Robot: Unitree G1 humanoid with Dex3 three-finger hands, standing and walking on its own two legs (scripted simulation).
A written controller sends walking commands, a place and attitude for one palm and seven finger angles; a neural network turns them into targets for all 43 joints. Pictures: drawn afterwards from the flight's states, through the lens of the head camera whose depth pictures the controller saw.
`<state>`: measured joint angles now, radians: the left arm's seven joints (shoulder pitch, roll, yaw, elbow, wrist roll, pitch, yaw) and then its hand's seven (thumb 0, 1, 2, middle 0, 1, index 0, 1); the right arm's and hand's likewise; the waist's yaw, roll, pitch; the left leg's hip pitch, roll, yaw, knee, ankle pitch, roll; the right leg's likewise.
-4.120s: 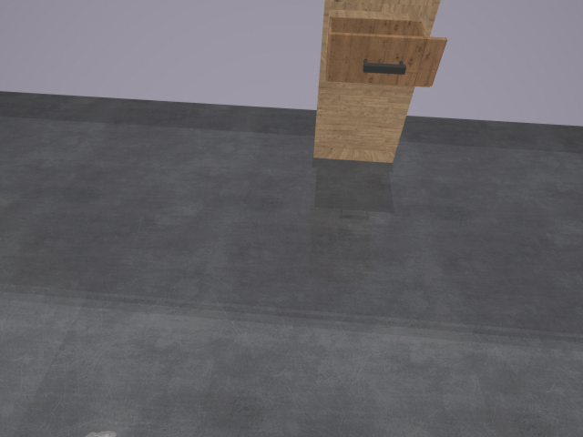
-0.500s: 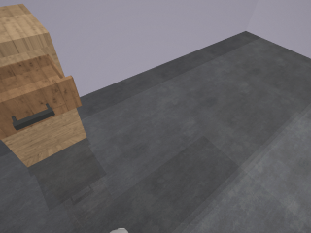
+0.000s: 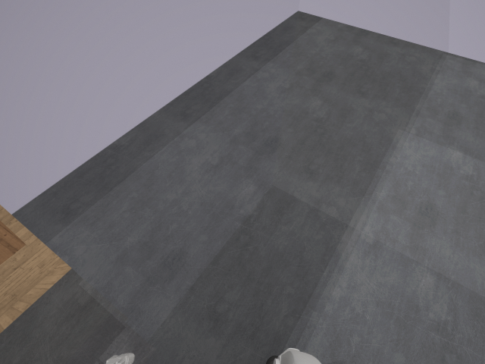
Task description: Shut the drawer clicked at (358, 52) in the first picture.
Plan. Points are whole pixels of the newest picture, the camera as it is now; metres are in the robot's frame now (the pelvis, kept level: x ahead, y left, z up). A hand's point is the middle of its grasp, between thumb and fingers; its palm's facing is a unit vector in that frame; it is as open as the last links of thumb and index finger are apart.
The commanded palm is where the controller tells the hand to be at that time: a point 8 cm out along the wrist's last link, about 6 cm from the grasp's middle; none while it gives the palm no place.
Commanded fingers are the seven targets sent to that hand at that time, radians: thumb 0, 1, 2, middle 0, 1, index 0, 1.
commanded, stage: turn to face it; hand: left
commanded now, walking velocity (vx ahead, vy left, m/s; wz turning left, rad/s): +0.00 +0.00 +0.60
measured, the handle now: out of the picture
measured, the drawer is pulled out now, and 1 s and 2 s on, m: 0.30 0.30 0.30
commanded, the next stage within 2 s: take the last steps up to it in 1.46 s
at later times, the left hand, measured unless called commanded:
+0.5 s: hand out of the picture +0.05 +0.23 -0.18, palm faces +0.32 -0.93 -0.18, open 7.4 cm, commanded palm none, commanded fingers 0.00 0.90 0.90 -0.20 -0.30 -0.20 -0.30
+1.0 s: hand out of the picture -0.01 +0.16 -0.13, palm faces +0.57 -0.77 -0.29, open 7.4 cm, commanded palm none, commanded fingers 0.00 0.90 0.90 -0.20 -0.30 -0.20 -0.30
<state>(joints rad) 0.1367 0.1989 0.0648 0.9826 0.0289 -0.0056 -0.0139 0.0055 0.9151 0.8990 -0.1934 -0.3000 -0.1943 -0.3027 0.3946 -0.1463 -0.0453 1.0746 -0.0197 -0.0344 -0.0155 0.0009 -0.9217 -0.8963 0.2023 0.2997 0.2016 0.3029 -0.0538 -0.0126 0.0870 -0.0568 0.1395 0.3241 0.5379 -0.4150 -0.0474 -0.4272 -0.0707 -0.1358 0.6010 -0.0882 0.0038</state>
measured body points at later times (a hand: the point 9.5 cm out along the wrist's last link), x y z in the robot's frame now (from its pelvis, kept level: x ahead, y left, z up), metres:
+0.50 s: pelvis +0.02 +0.02 +0.00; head +0.04 +0.05 +0.45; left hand +0.03 +0.28 -0.16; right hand +0.13 -0.21 -0.13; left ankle +0.02 +0.11 -0.73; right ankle +0.07 -0.12 -0.66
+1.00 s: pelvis +0.03 -0.05 +0.01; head +0.07 -0.07 +0.46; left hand -0.04 +0.20 -0.11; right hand +0.26 -0.23 -0.14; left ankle -0.05 +0.07 -0.63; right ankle +0.09 -0.13 -0.73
